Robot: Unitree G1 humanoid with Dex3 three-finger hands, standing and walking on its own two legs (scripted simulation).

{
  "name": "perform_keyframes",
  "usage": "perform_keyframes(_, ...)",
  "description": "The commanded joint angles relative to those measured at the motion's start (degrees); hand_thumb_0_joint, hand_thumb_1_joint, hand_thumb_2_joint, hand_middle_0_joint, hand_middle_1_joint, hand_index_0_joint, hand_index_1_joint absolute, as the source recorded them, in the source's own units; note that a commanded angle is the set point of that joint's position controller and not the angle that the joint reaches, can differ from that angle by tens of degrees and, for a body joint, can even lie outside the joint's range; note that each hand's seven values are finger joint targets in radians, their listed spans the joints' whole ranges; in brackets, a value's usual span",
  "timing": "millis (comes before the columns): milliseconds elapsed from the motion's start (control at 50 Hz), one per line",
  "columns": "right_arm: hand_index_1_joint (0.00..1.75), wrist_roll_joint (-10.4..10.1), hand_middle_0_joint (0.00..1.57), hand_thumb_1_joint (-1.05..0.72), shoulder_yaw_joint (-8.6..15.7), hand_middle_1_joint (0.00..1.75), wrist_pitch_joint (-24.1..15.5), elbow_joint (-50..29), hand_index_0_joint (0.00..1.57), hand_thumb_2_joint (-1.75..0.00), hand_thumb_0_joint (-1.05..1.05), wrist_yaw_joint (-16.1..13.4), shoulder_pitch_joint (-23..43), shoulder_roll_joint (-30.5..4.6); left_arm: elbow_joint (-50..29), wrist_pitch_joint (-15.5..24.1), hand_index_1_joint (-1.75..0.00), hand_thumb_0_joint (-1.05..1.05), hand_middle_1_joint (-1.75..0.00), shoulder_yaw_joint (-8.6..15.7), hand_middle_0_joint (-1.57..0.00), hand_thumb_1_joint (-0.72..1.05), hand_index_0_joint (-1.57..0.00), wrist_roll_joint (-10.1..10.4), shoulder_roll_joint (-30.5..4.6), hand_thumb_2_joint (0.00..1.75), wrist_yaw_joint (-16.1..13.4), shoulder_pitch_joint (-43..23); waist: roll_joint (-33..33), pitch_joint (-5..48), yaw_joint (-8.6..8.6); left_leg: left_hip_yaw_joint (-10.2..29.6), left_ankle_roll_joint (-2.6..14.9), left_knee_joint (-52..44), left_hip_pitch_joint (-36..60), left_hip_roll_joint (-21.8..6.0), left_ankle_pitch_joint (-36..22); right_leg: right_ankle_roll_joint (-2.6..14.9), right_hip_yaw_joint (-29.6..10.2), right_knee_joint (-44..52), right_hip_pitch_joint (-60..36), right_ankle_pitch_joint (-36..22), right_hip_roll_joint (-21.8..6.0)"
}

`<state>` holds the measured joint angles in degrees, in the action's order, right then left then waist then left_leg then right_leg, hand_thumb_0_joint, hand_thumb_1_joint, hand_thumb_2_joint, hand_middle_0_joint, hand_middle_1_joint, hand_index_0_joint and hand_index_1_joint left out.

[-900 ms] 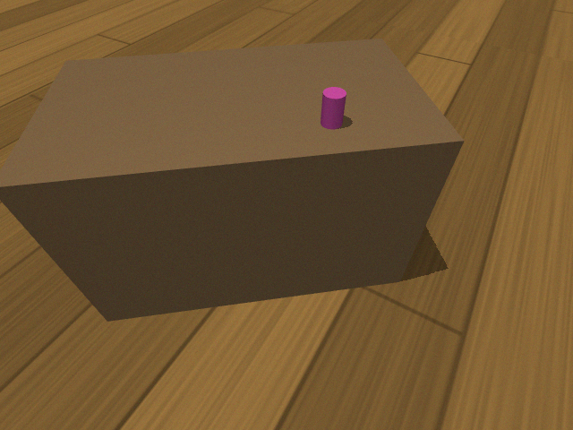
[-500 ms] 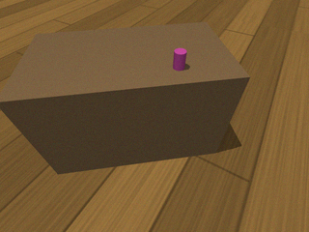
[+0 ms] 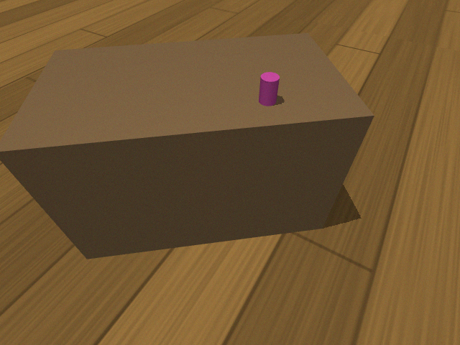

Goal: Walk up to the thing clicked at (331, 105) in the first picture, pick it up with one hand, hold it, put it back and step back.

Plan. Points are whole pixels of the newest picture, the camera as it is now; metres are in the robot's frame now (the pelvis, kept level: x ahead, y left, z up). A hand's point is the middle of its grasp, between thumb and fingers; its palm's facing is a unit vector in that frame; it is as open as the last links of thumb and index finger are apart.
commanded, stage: stand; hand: right
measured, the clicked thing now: (268, 89) +0.89 -0.12 -0.04
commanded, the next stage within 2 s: walk up in 0.22 s
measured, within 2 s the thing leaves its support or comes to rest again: neither
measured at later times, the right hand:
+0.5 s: hand out of the picture +0.12 -0.25 -0.15, palm faces -0.13 +0.92 -0.38, open 7.4 cm
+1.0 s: hand (352, 303) +0.26 -0.25 -0.18, palm faces -0.12 +0.93 -0.35, open 7.4 cm
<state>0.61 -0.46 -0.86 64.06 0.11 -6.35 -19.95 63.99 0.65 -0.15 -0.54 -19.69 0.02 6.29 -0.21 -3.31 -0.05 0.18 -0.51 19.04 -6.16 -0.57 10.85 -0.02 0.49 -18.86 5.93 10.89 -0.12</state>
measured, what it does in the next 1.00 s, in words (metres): walks ahead: left foot, then right foot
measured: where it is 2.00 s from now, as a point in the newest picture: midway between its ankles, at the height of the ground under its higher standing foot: (225, 314)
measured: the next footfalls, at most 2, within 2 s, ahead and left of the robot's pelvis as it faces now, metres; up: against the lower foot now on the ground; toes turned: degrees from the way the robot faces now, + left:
left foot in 0.52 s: +0.14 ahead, +0.16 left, +0.00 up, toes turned +7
right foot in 0.94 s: +0.35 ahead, -0.08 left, +0.00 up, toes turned +2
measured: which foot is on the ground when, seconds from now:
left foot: down 0.00-0.34, up 0.36-0.50, down 0.52-0.96, up 0.98-1.00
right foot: down 0.00-0.56, up 0.58-0.92, down 0.94-1.00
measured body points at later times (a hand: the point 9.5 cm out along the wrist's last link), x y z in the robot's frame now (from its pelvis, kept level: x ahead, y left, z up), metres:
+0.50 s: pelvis +0.04 +0.02 -0.01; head +0.06 +0.03 +0.44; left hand +0.05 +0.35 -0.14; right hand +0.13 -0.30 -0.13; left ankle +0.07 +0.14 -0.74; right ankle -0.01 -0.12 -0.75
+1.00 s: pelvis +0.20 +0.01 -0.03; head +0.21 +0.00 +0.42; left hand +0.28 +0.34 -0.12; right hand +0.26 -0.30 -0.15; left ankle +0.11 +0.14 -0.72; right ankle +0.31 -0.09 -0.75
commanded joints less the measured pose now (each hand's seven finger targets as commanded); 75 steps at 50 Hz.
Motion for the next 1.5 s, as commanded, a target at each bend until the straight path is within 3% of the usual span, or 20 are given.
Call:
perform_keyframes(0,0.30,-0.1,0.20,-0.90,2.4,0.30,-1.1,-3.5,0.20,-0.90,0.00,-0.7,1.8,-12.1,-3.3,1.2,-0.30,0.00,-0.30,2.3,-0.20,0.90,-0.20,0.0,-12.4,0.90,-0.5,-1.7,-0.2,4.9,-0.04,5.3,1.95,-3.1,0.7,-6.7,-8.9,1.51,-5.7,2.5,-1.2,-9.3,-7.4)
perform_keyframes(180,0.30,-0.2,0.20,-0.90,2.4,0.30,-1.1,-3.6,0.20,-0.90,0.00,-0.7,2.2,-12.1,-3.3,1.2,-0.30,0.00,-0.30,2.3,-0.20,0.90,-0.20,0.0,-12.2,0.90,-0.5,-1.4,0.2,4.6,-0.32,5.5,1.86,-3.1,1.5,-6.8,-9.5,1.42,-5.2,2.8,-0.3,-8.5,-7.1)
perform_keyframes(200,0.30,0.6,0.20,-0.90,5.3,0.30,-1.4,-6.0,0.20,-0.90,0.00,0.6,-2.4,-14.9,-6.0,1.9,-0.30,0.00,-0.30,5.9,-0.20,0.90,-0.20,-0.7,-16.3,0.90,0.7,0.8,0.6,8.8,0.01,6.6,5.79,0.4,0.4,-4.0,16.2,3.19,-2.7,-2.3,-2.6,16.5,-3.3)
perform_keyframes(240,0.30,1.3,0.20,-0.90,6.0,0.30,-1.1,-7.1,0.20,-0.90,0.00,1.4,-1.8,-14.7,-6.6,2.1,-0.30,0.00,-0.30,6.5,-0.20,0.90,-0.20,-1.5,-15.6,0.90,1.4,1.9,-1.1,0.3,-1.13,10.8,7.23,0.8,-9.9,-5.3,29.8,5.12,-6.5,-4.8,4.2,28.0,-4.9)
perform_keyframes(320,0.30,1.4,0.20,-0.90,5.9,0.30,-2.0,-12.8,0.20,-0.90,0.00,2.0,3.2,-11.5,-7.8,3.0,-0.30,0.00,-0.30,8.2,-0.20,0.90,-0.20,-1.8,-18.5,0.90,1.5,10.3,7.9,-2.6,-5.53,1.2,3.51,17.3,-26.4,1.2,13.2,11.97,-20.6,5.8,-8.7,21.5,-15.4)
perform_keyframes(380,0.30,1.2,0.20,-0.90,6.7,0.30,-2.3,-14.7,0.20,-0.90,0.00,2.3,1.1,-13.9,-11.9,3.8,-0.30,0.00,-0.30,9.3,-0.20,0.90,-0.20,-2.1,-20.5,0.90,1.5,7.4,5.9,-4.2,-4.16,3.7,2.57,27.5,-30.0,-4.0,19.0,16.99,-24.7,9.0,-7.0,16.1,-23.2)
perform_keyframes(500,0.30,1.4,0.20,-0.90,9.9,0.30,-3.8,-10.4,0.20,-0.90,0.00,2.5,-18.5,-14.8,-16.4,2.9,-0.30,0.00,-0.30,7.1,-0.20,0.90,-0.20,-1.0,-14.9,0.90,2.3,3.0,-2.5,5.6,6.66,-2.3,3.11,4.6,11.7,1.9,0.0,5.91,4.0,-21.6,13.2,-7.9,-6.4)
perform_keyframes(540,0.30,1.9,0.20,-0.90,11.9,0.30,-4.2,-13.4,0.20,-0.90,0.00,1.7,-21.1,-24.2,-17.7,2.5,-0.30,0.00,-0.30,6.4,-0.20,0.90,-0.20,-0.7,-12.3,0.90,2.0,5.3,-14.4,7.0,7.09,39.7,14.44,-7.7,14.0,-20.5,22.1,3.08,-2.4,-43.8,31.5,22.8,2.8)
perform_keyframes(660,0.30,0.0,0.20,-0.90,8.5,0.30,-4.8,-17.4,0.20,-0.90,0.00,1.2,-13.1,-17.2,-14.6,2.1,-0.30,0.00,-0.30,6.5,-0.20,0.90,-0.20,-0.4,-15.4,0.90,2.8,10.6,-6.2,-1.8,1.31,14.8,12.48,-5.6,0.1,-13.9,1.2,1.05,-5.1,-37.2,25.7,8.5,-4.7)
perform_keyframes(780,0.30,-0.1,0.20,-0.90,8.8,0.30,-4.9,-19.8,0.20,-0.90,0.00,1.5,-14.0,-18.6,-18.5,2.4,-0.30,0.00,-0.30,6.9,-0.20,0.90,-0.20,-1.0,-14.0,0.90,4.2,4.8,-8.0,-3.2,2.29,9.1,12.63,-4.6,-3.8,-12.6,-2.4,1.02,0.6,-20.7,19.7,1.8,-5.2)
perform_keyframes(880,0.30,-0.1,0.20,-0.90,8.3,0.30,-4.2,-22.5,0.20,-0.90,0.00,1.4,-10.3,-18.1,-16.9,3.1,-0.30,0.00,-0.30,8.2,-0.20,0.90,-0.20,-0.8,-13.8,0.90,3.9,11.1,-4.8,0.4,-2.82,6.2,9.45,6.6,-12.1,-10.9,-3.1,2.24,3.9,-14.6,1.8,-1.1,-1.1)
perform_keyframes(920,0.30,-0.5,0.20,-0.90,5.9,0.30,-4.2,-23.2,0.20,-0.90,0.00,1.2,-15.1,-11.8,-15.9,4.4,-0.30,0.00,-0.30,10.3,-0.20,0.90,-0.20,-1.5,-19.0,0.90,2.5,20.1,13.1,6.0,-6.77,-0.9,5.56,35.0,-20.7,-2.0,-1.7,5.78,-10.4,-3.1,-11.7,12.4,-9.0)
perform_keyframes(940,0.30,-0.7,0.20,-0.90,5.2,0.30,-4.0,-23.6,0.20,-0.90,0.00,1.0,-17.2,-10.8,-17.6,4.9,-0.30,0.00,-0.30,10.6,-0.20,0.90,-0.20,-0.9,-22.9,0.90,2.1,20.3,18.0,5.1,-5.42,-1.9,2.95,45.0,-31.2,5.1,18.5,11.20,-35.7,5.8,-13.6,17.5,-23.4)
perform_keyframes(960,0.30,0.0,0.20,-0.90,6.8,0.30,-3.4,-22.0,0.20,-0.90,0.00,0.3,-15.4,-16.5,-18.4,4.5,-0.30,0.00,-0.30,10.3,-0.20,0.90,-0.20,-0.2,-23.1,0.90,2.3,17.1,9.0,2.8,-4.82,4.3,3.39,50.4,-28.9,1.1,20.8,16.48,-38.8,6.1,-4.0,24.8,-26.1)
perform_keyframes(1060,0.30,-0.1,0.20,-0.90,7.1,0.30,-2.9,-17.9,0.20,-0.90,0.00,2.0,-19.5,-15.5,-20.8,4.5,-0.30,0.00,-0.30,8.4,-0.20,0.90,-0.20,-0.2,-17.7,0.90,2.2,9.6,9.1,-2.0,-0.36,3.2,2.13,41.0,-22.5,-3.4,9.4,12.58,-14.2,6.8,10.0,17.5,-14.6)
perform_keyframes(1200,0.30,1.1,0.20,-0.90,7.2,0.30,-3.4,-20.2,0.20,-0.90,0.00,2.8,-12.5,-13.7,-22.4,4.4,-0.30,0.00,-0.30,8.3,-0.20,0.90,-0.20,-0.7,-18.7,0.90,2.7,12.0,8.2,-0.8,-2.52,-2.0,0.65,21.7,-19.0,-3.7,5.6,12.85,-9.8,4.9,9.6,16.3,-14.7)
perform_keyframes(1300,0.30,1.1,0.20,-0.90,7.2,0.30,-5.0,-18.0,0.20,-0.90,0.00,0.7,-17.4,-13.0,-22.6,2.9,-0.30,0.00,-0.30,5.2,-0.20,0.90,-0.20,0.0,-14.3,0.90,1.9,10.9,1.3,4.3,1.96,-3.4,2.68,7.9,-0.4,-0.2,-0.6,8.12,-0.9,-15.9,14.5,-5.0,-9.4)
perform_keyframes(1340,0.30,1.7,0.20,-0.90,8.8,0.30,-5.4,-19.7,0.20,-0.90,0.00,-0.2,-18.9,-21.6,-22.7,2.1,-0.30,0.00,-0.30,3.7,-0.20,0.90,-0.20,0.7,-9.3,0.90,1.6,14.6,-14.4,5.9,1.55,30.0,10.73,-2.7,6.1,-21.3,5.8,2.16,1.9,-34.3,28.7,18.6,1.7)
perform_keyframes(1360,0.30,0.2,0.20,-0.90,9.6,0.30,-4.9,-19.6,0.20,-0.90,0.00,0.0,-17.8,-23.6,-20.3,1.3,-0.30,0.00,-0.30,5.7,-0.20,0.90,-0.20,0.2,-16.0,0.90,0.6,14.8,-10.2,4.9,2.20,32.5,16.59,-1.9,1.0,-24.7,7.5,2.57,-2.9,-40.8,25.8,24.2,-1.4)
perform_keyframes(1480,0.30,0.3,0.20,-0.90,6.9,0.30,-4.2,-20.9,0.20,-0.90,0.00,-0.9,-10.3,-17.4,-16.2,0.8,-0.30,0.00,-0.30,5.3,-0.20,0.90,-0.20,0.5,-14.1,0.90,0.7,15.8,-10.1,2.5,-0.46,8.2,12.59,3.9,-7.0,-14.9,-15.9,1.47,-2.1,-33.5,18.9,14.4,-3.5)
